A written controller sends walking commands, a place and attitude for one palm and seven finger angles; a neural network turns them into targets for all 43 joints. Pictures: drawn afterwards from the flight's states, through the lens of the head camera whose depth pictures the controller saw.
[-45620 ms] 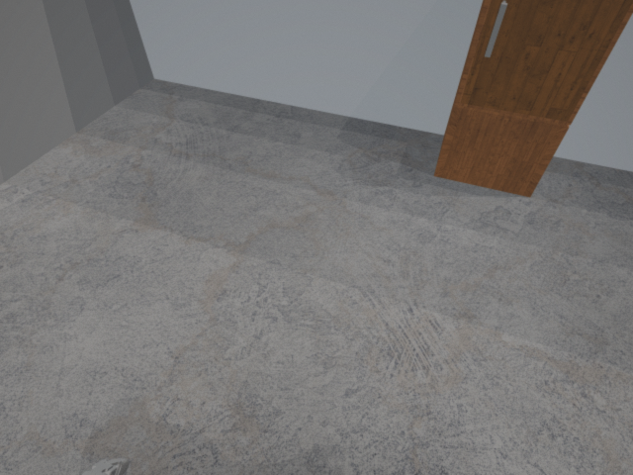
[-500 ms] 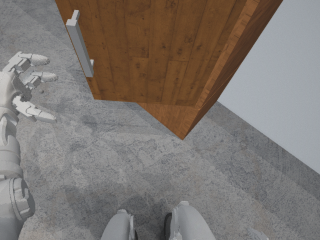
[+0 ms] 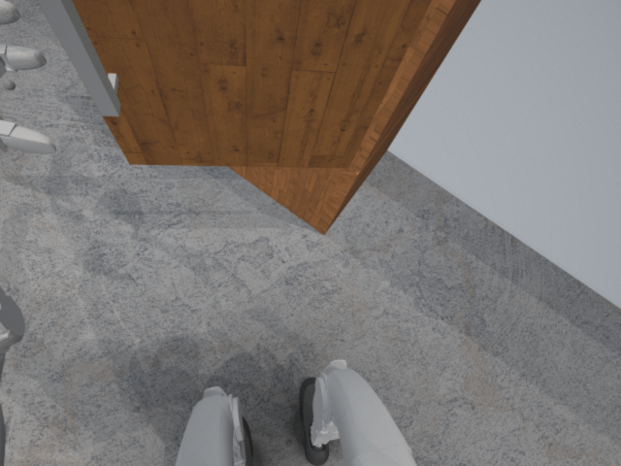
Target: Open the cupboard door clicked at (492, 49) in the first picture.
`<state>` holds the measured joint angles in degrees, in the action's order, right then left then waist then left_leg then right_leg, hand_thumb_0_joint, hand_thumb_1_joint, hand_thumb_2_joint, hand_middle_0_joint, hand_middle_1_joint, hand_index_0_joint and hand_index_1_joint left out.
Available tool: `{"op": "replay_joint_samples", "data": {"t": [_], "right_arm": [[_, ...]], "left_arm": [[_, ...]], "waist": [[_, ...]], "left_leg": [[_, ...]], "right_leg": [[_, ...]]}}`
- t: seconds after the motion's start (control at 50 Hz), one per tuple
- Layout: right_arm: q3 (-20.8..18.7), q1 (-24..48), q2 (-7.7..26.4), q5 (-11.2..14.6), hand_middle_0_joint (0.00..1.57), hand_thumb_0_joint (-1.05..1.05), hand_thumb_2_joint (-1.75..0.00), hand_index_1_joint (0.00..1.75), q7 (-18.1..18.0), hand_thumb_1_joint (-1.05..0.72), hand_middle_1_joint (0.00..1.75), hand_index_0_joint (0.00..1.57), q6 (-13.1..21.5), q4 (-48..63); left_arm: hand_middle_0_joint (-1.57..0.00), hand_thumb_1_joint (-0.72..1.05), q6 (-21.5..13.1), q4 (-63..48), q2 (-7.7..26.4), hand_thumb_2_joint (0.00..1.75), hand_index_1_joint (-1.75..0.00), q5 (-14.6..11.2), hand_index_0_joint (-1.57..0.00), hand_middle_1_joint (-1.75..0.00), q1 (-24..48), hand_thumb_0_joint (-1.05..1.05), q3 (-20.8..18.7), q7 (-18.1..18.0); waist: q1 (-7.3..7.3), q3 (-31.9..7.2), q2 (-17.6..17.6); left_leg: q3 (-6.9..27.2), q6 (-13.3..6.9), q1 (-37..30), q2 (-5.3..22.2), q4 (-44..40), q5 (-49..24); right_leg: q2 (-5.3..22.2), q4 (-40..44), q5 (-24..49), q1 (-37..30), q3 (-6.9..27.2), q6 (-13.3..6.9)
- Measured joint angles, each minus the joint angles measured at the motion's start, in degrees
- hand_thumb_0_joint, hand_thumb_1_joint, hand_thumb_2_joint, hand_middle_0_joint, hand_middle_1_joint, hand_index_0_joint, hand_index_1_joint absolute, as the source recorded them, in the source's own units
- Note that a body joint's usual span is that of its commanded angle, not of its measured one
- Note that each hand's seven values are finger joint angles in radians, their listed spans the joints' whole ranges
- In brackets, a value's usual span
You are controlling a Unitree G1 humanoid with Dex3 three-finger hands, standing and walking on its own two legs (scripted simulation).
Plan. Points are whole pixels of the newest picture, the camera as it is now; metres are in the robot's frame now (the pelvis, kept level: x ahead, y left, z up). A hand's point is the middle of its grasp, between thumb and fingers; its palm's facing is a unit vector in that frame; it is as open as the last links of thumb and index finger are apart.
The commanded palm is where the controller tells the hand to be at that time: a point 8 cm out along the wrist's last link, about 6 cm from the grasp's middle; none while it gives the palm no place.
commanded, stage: move the hooked fingers beside the handle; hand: left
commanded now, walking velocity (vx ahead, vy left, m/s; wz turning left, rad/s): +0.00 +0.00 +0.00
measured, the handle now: (86, 43) +0.60 +0.20 +0.06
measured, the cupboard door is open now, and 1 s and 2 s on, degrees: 39 39 38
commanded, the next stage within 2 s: slide the fingers in behind the handle in 0.92 s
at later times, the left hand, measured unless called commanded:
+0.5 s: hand (12, 70) +0.56 +0.27 +0.06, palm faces -0.04 -1.00 -0.01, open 14.0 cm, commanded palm +0.55 +0.29 +0.07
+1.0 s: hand (6, 79) +0.55 +0.27 +0.07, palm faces -0.04 -1.00 -0.02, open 14.0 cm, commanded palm +0.54 +0.30 +0.06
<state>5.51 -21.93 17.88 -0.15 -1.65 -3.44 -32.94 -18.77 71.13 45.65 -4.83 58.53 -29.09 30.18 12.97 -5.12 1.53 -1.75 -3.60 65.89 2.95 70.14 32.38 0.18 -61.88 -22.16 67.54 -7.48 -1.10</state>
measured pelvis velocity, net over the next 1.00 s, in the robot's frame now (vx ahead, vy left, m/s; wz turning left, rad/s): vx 0.02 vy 0.00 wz -0.01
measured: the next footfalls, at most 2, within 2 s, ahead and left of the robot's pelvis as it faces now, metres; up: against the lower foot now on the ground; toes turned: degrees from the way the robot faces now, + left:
none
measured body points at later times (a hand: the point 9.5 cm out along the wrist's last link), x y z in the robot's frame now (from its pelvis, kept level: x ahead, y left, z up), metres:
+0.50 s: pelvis +0.02 +0.01 +0.00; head +0.22 +0.05 +0.40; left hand +0.56 +0.33 +0.06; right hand -0.01 -0.25 -0.08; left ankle +0.00 +0.08 -0.64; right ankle +0.06 -0.12 -0.64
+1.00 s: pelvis +0.02 +0.00 +0.00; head +0.21 +0.05 +0.41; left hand +0.54 +0.33 +0.07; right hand +0.02 -0.27 -0.09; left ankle +0.00 +0.08 -0.64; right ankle +0.06 -0.12 -0.64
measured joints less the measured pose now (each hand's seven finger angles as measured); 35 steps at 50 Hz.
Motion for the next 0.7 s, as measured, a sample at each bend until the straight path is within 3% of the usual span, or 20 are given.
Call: {"op": "replay_joint_samples", "data": {"t": [0.14,0.22,0.44,0.7], "right_arm": [[1.17,-0.62,0.02,-0.39,0.21,0.0,-0.89,0.3,-0.05,-0.9,0.3,0.21,-0.81,0.98],[1.07,-1.38,-0.31,-0.75,0.21,0.0,-0.89,0.3,0.27,-0.9,0.3,0.21,-1.41,1.26],[0.54,-2.38,-1.55,-0.88,0.21,0.0,-0.89,0.3,1.51,-0.9,0.3,0.21,-3.02,0.68],[-0.42,-0.77,-1.4,-0.82,0.21,0.0,-0.89,0.3,1.62,-0.9,0.3,0.21,-3.37,1.13]], "left_arm": [[-0.3,-0.5,1.75,3.55,4.49,0.3,-1.2,2.64,-0.3,-1.2,5.55,-0.01,-0.5,-0.88],[-0.3,-0.5,1.93,2.67,5.61,0.3,-1.2,3.02,-0.3,-1.2,6.23,-0.01,-1.16,-0.76],[-0.3,-0.5,2.29,-2.3,2.24,0.3,-1.2,1.73,-0.3,-1.2,0.53,-0.01,-2.51,-0.75],[-0.3,-0.5,1.82,-2.93,-1.78,0.3,-1.2,0.36,-0.3,-1.2,-2.34,-0.01,0.37,-1.78]], "waist": [[2.25,0.46,0.43],[2.74,0.42,0.69],[1.48,0.18,0.47],[0.09,-0.81,0.29]], "left_leg": [[0.21,-0.3,2.6,0.37,1.24,0.48],[0.17,-0.34,3.81,0.54,1.63,0.75],[0.1,-0.4,1.73,0.6,-0.38,0.96],[0.59,-0.21,-2.75,0.24,-3.19,0.78]], "right_leg": [[-0.34,-0.49,0.02,2.31,-0.19,0.19],[-0.51,-0.6,-0.02,3.47,-0.12,0.32],[-0.86,1.62,-0.08,1.33,0.1,0.7],[-0.91,4.23,-0.24,-3.24,-0.09,0.7]]}}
